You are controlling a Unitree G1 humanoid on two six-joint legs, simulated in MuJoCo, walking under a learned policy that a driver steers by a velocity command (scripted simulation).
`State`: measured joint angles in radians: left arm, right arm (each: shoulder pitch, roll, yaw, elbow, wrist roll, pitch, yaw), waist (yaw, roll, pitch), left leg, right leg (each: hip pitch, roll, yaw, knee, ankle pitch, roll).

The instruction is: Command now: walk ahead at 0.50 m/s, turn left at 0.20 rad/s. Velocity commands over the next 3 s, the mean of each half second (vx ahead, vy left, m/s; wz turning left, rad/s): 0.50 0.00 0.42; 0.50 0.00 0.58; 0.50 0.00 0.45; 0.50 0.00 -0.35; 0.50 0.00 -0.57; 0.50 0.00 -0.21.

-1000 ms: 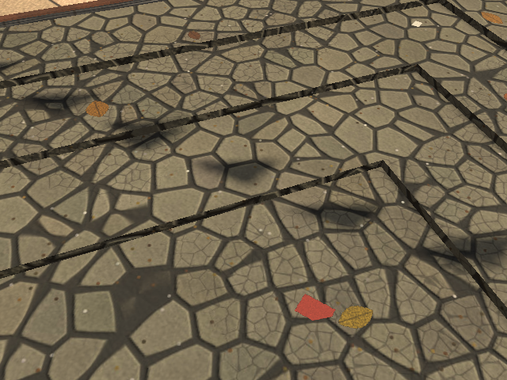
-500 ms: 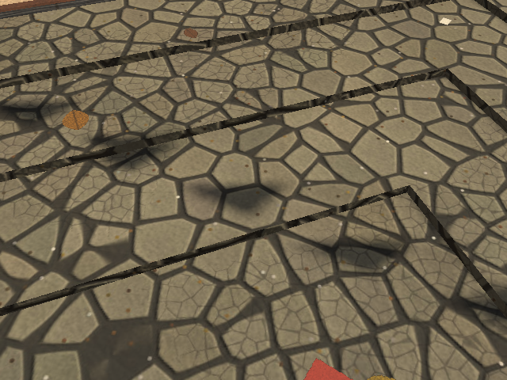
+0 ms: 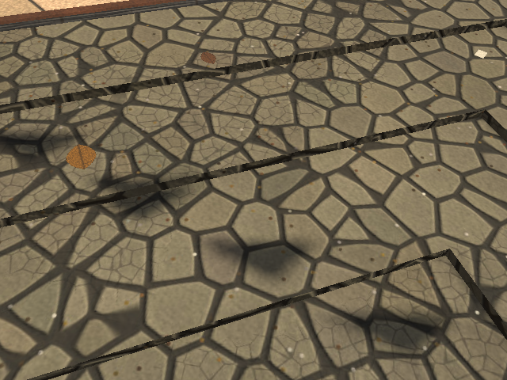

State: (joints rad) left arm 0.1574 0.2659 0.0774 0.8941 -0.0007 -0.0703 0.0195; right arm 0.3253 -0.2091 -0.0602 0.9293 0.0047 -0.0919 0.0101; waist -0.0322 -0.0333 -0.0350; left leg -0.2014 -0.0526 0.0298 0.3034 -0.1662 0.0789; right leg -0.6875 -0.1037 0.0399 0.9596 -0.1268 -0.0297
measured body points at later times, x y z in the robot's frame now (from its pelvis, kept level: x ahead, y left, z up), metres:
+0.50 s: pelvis +0.25 -0.04 +0.00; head +0.28 -0.04 +0.45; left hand +0.27 +0.24 -0.13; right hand +0.43 -0.29 -0.12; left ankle +0.26 +0.12 -0.66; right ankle +0.28 -0.14 -0.75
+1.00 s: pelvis +0.47 +0.12 -0.01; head +0.50 +0.15 +0.44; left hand +0.48 +0.43 -0.12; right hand +0.68 -0.08 -0.12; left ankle +0.46 +0.19 -0.75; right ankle +0.58 -0.02 -0.64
